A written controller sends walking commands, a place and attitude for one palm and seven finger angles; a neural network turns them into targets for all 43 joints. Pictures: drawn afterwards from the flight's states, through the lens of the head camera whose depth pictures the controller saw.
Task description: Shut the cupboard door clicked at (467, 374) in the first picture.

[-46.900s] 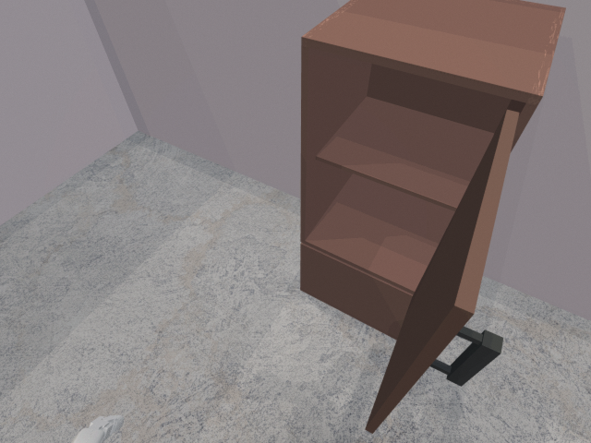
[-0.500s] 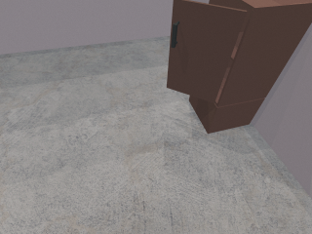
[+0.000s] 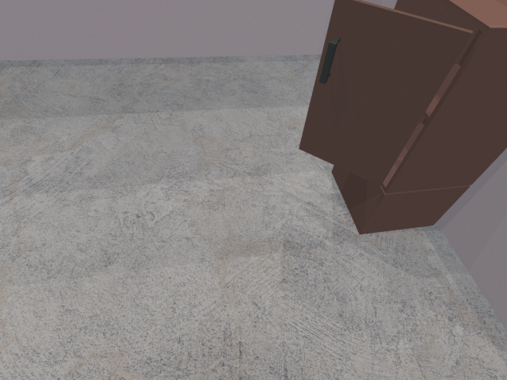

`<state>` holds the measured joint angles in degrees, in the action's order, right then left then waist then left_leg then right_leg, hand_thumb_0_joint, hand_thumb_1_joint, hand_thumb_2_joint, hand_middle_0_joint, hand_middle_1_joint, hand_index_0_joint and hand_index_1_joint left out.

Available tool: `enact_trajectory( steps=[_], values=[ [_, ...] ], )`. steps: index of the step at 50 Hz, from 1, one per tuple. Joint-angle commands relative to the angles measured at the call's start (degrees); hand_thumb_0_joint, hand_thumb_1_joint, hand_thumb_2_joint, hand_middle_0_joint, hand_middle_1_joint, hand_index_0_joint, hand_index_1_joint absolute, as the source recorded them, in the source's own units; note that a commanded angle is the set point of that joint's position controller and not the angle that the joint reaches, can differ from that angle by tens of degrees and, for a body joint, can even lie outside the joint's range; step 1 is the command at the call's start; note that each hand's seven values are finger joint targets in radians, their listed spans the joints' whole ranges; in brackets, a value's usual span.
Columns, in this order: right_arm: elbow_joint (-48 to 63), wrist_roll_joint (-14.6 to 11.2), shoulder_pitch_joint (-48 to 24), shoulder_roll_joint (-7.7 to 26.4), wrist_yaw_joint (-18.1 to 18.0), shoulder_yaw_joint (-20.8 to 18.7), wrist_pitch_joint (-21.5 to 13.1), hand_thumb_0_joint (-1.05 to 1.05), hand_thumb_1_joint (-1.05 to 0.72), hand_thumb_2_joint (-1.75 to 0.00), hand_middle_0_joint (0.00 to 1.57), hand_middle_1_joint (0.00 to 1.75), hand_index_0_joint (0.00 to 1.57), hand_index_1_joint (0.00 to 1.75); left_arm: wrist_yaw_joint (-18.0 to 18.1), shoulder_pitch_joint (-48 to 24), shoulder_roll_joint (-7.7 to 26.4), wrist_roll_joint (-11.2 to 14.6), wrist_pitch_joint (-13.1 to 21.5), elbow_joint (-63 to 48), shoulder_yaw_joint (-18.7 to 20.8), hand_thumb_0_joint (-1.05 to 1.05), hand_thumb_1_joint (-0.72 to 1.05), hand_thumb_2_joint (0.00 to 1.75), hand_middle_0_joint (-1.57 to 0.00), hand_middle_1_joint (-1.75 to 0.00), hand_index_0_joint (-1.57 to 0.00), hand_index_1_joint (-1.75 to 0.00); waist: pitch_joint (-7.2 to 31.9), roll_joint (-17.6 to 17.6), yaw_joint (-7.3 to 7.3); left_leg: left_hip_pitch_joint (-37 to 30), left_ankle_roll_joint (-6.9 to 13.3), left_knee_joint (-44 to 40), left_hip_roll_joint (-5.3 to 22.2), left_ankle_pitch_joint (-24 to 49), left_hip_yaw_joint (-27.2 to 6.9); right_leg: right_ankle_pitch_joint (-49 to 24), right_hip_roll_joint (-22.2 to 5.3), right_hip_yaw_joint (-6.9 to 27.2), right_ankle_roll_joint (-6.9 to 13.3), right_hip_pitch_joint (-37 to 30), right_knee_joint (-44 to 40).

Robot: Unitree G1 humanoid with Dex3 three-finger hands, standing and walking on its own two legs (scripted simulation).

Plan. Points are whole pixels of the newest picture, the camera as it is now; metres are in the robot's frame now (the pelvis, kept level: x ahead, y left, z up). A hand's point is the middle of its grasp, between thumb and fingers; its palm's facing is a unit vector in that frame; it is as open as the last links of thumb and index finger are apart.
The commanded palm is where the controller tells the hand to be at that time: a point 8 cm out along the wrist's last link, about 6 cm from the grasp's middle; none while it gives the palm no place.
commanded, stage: walk to a spot facing it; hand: left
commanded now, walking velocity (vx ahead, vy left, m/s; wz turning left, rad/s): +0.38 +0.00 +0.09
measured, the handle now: (330, 60) +1.01 -0.22 +0.00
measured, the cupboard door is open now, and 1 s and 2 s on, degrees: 48 48 48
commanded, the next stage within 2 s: turn to face it in 0.30 s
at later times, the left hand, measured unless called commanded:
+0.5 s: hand (192, 288) +0.32 +0.13 -0.16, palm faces +0.08 -0.98 -0.20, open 7.4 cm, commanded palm none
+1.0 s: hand (187, 243) +0.42 +0.16 -0.15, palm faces -0.11 -0.96 -0.25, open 7.4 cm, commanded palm none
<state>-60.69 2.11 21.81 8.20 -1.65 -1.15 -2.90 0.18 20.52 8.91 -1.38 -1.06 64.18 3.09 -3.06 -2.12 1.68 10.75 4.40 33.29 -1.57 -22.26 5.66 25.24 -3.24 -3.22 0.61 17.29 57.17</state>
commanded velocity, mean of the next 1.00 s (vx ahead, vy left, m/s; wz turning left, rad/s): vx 0.11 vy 0.00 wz -0.33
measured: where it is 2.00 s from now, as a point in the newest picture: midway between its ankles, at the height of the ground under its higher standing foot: (257, 330)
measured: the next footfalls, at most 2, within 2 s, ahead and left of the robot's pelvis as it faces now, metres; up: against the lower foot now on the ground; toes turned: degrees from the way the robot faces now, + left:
right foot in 0.38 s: +0.33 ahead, -0.13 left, +0.00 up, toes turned +0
left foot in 0.76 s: +0.38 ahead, +0.09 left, +0.00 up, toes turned +1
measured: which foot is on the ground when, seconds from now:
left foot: down 0.00-0.38, up 0.40-0.74, down 0.76-1.00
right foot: up 0.00-0.36, down 0.38-0.76, up 0.78-1.00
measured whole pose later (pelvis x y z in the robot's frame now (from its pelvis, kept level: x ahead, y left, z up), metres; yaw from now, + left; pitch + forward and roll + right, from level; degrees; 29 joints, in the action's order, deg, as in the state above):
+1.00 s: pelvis +0.33 -0.04 +0.00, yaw -11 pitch +0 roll -1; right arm -50.8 1.9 7.0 11.1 -1.3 -1.4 1.4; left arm -1.7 11.7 12.3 -1.2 -2.6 52.8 5.1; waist -6.8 2.9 -2.1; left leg 14.5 -2.3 33.5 8.8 -17.9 9.3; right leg 22.7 -0.6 -4.7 -1.9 21.2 43.1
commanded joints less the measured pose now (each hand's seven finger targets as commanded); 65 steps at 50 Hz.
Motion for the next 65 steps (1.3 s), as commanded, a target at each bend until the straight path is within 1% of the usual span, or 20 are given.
enact_trajectory(
  steps=[1,12,15,17,18,19,20,23,26,35,36,38,39,43,49,50,52,55,61,65],
  values=[
    [-2.4,-0.53,12.34,7.73,-1.61,-0.72,-0.94,0.0,-0.9,-0.9,0.2,0.3,0.2,0.3,-0.61,-9.44,3.63,0.07,3.2,-8.61,0.86,0.0,0.9,0.9,-0.2,-0.3,-0.2,-0.3,-3.75,4.96,1.82,-15.29,6.31,-17.86,18.34,35.37,-19.91,-6.46,-2.6,2.75,-0.4,24.37,9.06],
    [-3.87,-0.81,11.63,6.24,-1.72,-0.66,-1.37,0.0,-0.9,-0.9,0.2,0.3,0.2,0.3,-1.79,-21.14,2.71,0.84,2.6,-14.03,0.91,0.0,0.9,0.9,-0.2,-0.3,-0.2,-0.3,-7.76,8.06,1.19,-9.72,3.93,-22.84,13.69,38.06,-9.33,-21.65,-0.14,-1.17,0.83,16.19,-15.17],
    [-4.56,-0.77,10.48,8.36,-1.62,-1.5,-0.97,0.0,-0.9,-0.9,0.2,0.3,0.2,0.3,-1.24,-15.08,4.38,0.63,2.83,-12.92,1.47,0.0,0.9,0.9,-0.2,-0.3,-0.2,-0.3,-4.28,7.81,-1.93,-12.19,4.36,-14.44,14.9,53.78,-8.61,-16.58,3.26,-2.46,2.86,6.44,-17.95],
    [-4.2,-1.19,8.3,9.12,-1.47,-1.94,-0.61,0.0,-0.9,-0.9,0.2,0.3,0.2,0.3,-0.64,-2.11,5.93,0.25,3.49,-9.46,2.28,0.0,0.9,0.9,-0.2,-0.3,-0.2,-0.3,1.64,5.94,-7.62,-7.78,2.13,1.22,12.79,55.9,-7.69,-18.33,4.78,-3.31,3.93,-10.74,-23.44],
    [-3.2,-1.93,8.14,7.96,-0.77,-2.04,-0.69,0.0,-0.9,-0.9,0.2,0.3,0.2,0.3,-0.06,6.48,9.23,-0.41,4.14,-7.2,3.18,0.0,0.9,0.9,-0.2,-0.3,-0.2,-0.3,6.93,-0.11,-10.6,2.78,0.39,15.82,8.0,43.05,-5.59,-17.55,-2.07,4.32,6.5,-25.44,-26.58],
    [-1.81,-2.84,11.52,3.99,-0.6,-1.63,-1.02,0.0,-0.9,-0.9,0.2,0.3,0.2,0.3,0.61,11.36,14.53,-0.56,4.15,-6.0,4.39,0.0,0.9,0.9,-0.2,-0.3,-0.2,-0.3,13.68,-12.64,-9.87,15.61,-1.81,36.98,-2.21,-2.42,-3.31,-18.6,-20.34,31.02,13.31,-33.95,-34.47],
    [0.14,-2.65,7.8,4.46,-0.54,-1.77,-0.3,0.0,-0.9,-0.9,0.2,0.3,0.2,0.3,0.93,7.96,15.46,0.54,3.62,-7.19,4.19,0.0,0.9,0.9,-0.2,-0.3,-0.2,-0.3,8.04,-6.77,-8.66,19.01,-0.73,46.66,-0.42,-11.82,-7.38,-15.54,-25.03,36.75,16.61,-24.44,-41.96],
    [1.35,-1.0,2.03,2.85,0.08,-1.47,1.11,0.0,-0.9,-0.9,0.2,0.3,0.2,0.3,1.75,-6.17,6.35,0.22,3.56,-9.9,1.23,0.0,0.9,0.9,-0.2,-0.3,-0.2,-0.3,-1.34,-1.61,-1.99,16.67,-2.52,41.53,7.55,-2.72,-9.11,-17.94,-16.78,20.64,13.08,-0.69,-43.27],
    [1.12,-0.77,5.1,0.38,0.39,-0.67,2.62,0.0,-0.9,-0.9,0.2,0.3,0.2,0.3,1.67,-6.64,5.85,-0.12,4.08,-9.29,0.97,0.0,0.9,0.9,-0.2,-0.3,-0.2,-0.3,4.48,-1.83,1.19,8.49,-4.79,23.45,7.46,-2.92,-4.02,-33.7,-10.64,10.66,10.78,2.05,-40.74],
    [7.87,-1.61,-6.56,6.11,-0.04,-1.64,2.43,0.0,-0.9,-0.9,0.2,0.3,0.2,0.3,0.7,-6.67,9.86,0.34,2.09,-9.97,3.11,0.0,0.9,0.9,-0.2,-0.3,-0.2,-0.3,4.65,-3.46,0.92,-0.03,-7.3,-1.13,4.44,8.88,-3.75,-29.65,-6.47,17.07,6.96,1.84,-34.71],
    [7.91,-1.48,-5.78,8.01,-0.38,-1.82,1.86,0.0,-0.9,-0.9,0.2,0.3,0.2,0.3,0.64,-6.72,8.9,0.59,1.78,-10.73,2.96,0.0,0.9,0.9,-0.2,-0.3,-0.2,-0.3,5.31,-0.18,1.21,-6.09,-6.23,-6.56,7.14,14.65,-5.45,-26.01,-3.6,15.42,4.5,5.36,-31.79],
    [9.1,-0.54,-4.45,15.48,-1.07,-3.15,1.9,0.0,-0.9,-0.9,0.2,0.3,0.2,0.3,0.09,-4.66,5.47,0.97,1.4,-12.07,2.4,0.0,0.9,0.9,-0.2,-0.3,-0.2,-0.3,5.61,15.56,1.54,-10.06,2.99,-13.04,25.72,23.69,-20.91,2.05,6.35,5.07,-0.91,13.31,-16.47],
    [9.68,-0.04,-5.11,15.63,-1.11,-3.39,2.17,0.0,-0.9,-0.9,0.2,0.3,0.2,0.3,-0.13,-6.05,6.87,0.52,0.92,-12.66,2.61,0.0,0.9,0.9,-0.2,-0.3,-0.2,-0.3,4.18,14.71,2.13,-6.52,6.26,-15.97,28.92,23.08,-23.05,9.57,5.79,3.43,-1.63,14.2,-4.77],
    [12.54,0.01,-11.74,13.99,-1.23,-2.77,2.58,0.0,-0.9,-0.9,0.2,0.3,0.2,0.3,-1.23,-5.99,6.54,0.44,-0.19,-13.39,2.93,0.0,0.9,0.9,-0.2,-0.3,-0.2,-0.3,5.43,11.23,-1.47,-7.23,4.54,-10.28,23.2,40.78,-8.15,5.43,1.63,1.81,-3.2,13.19,0.38],
    [12.7,-0.59,-12.59,15.16,-0.44,-4.15,3.88,0.0,-0.9,-0.9,0.2,0.3,0.2,0.3,-1.94,-5.01,7.14,0.1,-0.24,-14.59,3.09,0.0,0.9,0.9,-0.2,-0.3,-0.2,-0.3,5.32,13.37,-2.63,-0.29,-0.91,-3.23,19.75,27.26,0.04,-9.6,3.88,-3.86,-2.24,-1.79,-22.56],
    [13.02,-0.83,-12.57,14.56,-0.09,-4.12,3.98,0.0,-0.9,-0.9,0.2,0.3,0.2,0.3,-1.74,-2.84,9.21,-0.04,0.16,-14.28,3.41,0.0,0.9,0.9,-0.2,-0.3,-0.2,-0.3,5.9,8.52,-3.93,3.99,-3.21,1.97,17.38,21.92,1.43,-16.42,2.84,-1.78,-1.31,-8.19,-29.1],
    [16.91,-1.69,-16.59,9.13,0.5,-2.85,4.35,0.0,-0.9,-0.9,0.2,0.3,0.2,0.3,-0.36,2.22,19.51,-0.29,0.85,-13.18,5.06,0.0,0.9,0.9,-0.2,-0.3,-0.2,-0.3,5.91,-14.61,-7.71,22.6,-8.44,26.26,4.98,-16.36,2.64,-41.34,-19.76,27.74,10.88,-15.6,-38.29],
    [15.37,-1.45,-15.86,10.83,0.07,-2.95,4.62,0.0,-0.9,-0.9,0.2,0.3,0.2,0.3,1.25,-5.39,16.11,-0.1,0.22,-15.23,4.31,0.0,0.9,0.9,-0.2,-0.3,-0.2,-0.3,5.41,-10.86,-4.56,25.34,-8.13,34.6,7.99,-7.79,-7.04,-31.19,-14.84,24.84,12.64,-11.9,-36.56],
    [12.8,-1.72,-11.36,8.56,0.44,-1.98,4.19,0.0,-0.9,-0.9,0.2,0.3,0.2,0.3,1.15,-7.96,16.18,-0.26,0.22,-15.72,3.77,0.0,0.9,0.9,-0.2,-0.3,-0.2,-0.3,8.7,-5.77,-3.21,15.53,-8.74,14.06,4.79,-3.18,-2.75,-42.91,-9.93,17.69,10.26,-12.61,-31.77],
    [10.57,-1.75,-4.42,9.76,0.23,-1.96,3.46,0.0,-0.9,-0.9,0.2,0.3,0.2,0.3,0.81,-12.13,14.84,0.41,-0.4,-15.88,3.21,0.0,0.9,0.9,-0.2,-0.3,-0.2,-0.3,7.41,-4.68,0.47,1.1,-7.76,-6.18,4.45,11.56,-3.1,-31.32,-5.87,16.12,5.02,-3.24,-28.61]
  ],
)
